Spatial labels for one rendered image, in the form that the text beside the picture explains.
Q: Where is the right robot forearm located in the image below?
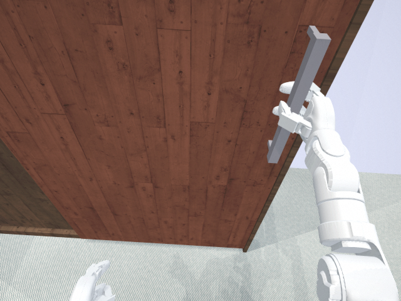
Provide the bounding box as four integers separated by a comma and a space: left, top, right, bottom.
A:
305, 129, 399, 301

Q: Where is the right robot hand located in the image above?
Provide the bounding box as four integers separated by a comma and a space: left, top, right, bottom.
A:
273, 82, 335, 143

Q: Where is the left robot hand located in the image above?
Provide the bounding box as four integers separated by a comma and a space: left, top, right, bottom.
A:
69, 260, 115, 301

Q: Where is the wardrobe door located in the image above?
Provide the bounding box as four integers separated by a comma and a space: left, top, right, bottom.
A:
0, 138, 73, 230
0, 0, 360, 248

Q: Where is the robot right upper arm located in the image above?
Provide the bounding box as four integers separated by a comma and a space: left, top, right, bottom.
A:
316, 253, 397, 301

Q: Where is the handle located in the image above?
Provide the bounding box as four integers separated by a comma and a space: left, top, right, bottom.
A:
267, 26, 331, 164

